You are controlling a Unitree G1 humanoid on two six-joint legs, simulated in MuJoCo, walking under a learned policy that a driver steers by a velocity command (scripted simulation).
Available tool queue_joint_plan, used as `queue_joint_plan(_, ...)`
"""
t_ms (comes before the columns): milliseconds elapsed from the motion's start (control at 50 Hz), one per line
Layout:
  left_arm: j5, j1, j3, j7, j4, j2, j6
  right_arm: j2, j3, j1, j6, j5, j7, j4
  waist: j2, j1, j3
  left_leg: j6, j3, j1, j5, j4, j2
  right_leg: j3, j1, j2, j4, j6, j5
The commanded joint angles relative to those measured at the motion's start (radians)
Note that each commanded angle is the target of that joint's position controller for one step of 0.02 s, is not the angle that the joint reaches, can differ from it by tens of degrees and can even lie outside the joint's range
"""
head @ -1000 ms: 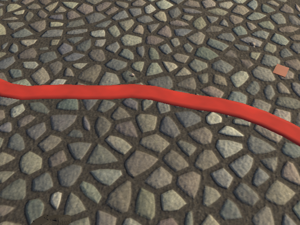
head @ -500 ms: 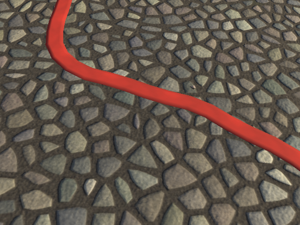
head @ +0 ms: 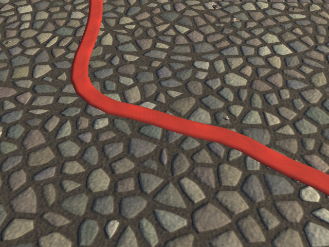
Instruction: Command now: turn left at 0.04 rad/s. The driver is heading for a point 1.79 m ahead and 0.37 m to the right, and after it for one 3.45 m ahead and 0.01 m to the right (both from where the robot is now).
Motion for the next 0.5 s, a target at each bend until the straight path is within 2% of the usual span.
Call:
queue_joint_plan(20,-0.002,-0.016,0.026,0.005,-0.043,0.127,-0.011,-0.096,-0.027,-0.028,-0.017,0.002,-0.007,-0.045,-0.003,0.011,-0.039,0.021,-0.060,0.057,0.166,-0.058,0.057,0.078,-0.042,-0.073,-0.119,-0.032,0.080)
queue_joint_plan(240,-0.006,-0.002,0.018,0.003,0.033,0.119,-0.009,-0.104,-0.032,-0.005,-0.018,0.008,-0.023,0.062,-0.001,0.009,-0.030,0.012,-0.056,0.097,0.217,-0.070,0.064,0.062,-0.029,-0.051,-0.136,-0.032,0.122)
queue_joint_plan(500,-0.008,0.034,0.012,0.011,0.116,0.122,-0.006,-0.098,-0.026,-0.013,-0.017,0.013,-0.030,0.194,-0.006,0.011,-0.013,0.004,-0.034,0.104,0.207,-0.093,0.059,0.059,-0.013,-0.040,-0.160,-0.036,0.140)
Velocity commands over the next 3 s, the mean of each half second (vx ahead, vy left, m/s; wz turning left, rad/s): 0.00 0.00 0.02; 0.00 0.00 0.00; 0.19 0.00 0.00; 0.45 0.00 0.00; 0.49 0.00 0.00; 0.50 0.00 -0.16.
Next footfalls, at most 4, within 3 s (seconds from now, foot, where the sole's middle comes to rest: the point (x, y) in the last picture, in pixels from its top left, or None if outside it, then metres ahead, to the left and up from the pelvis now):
1.44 left None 0.13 0.13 -0.77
1.94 right None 0.50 -0.09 -0.77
2.48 left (140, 182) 0.82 0.15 -0.77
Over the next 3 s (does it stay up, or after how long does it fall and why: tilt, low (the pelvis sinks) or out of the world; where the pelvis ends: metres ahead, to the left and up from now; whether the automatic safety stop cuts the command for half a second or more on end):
stays up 0.93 0.02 -0.01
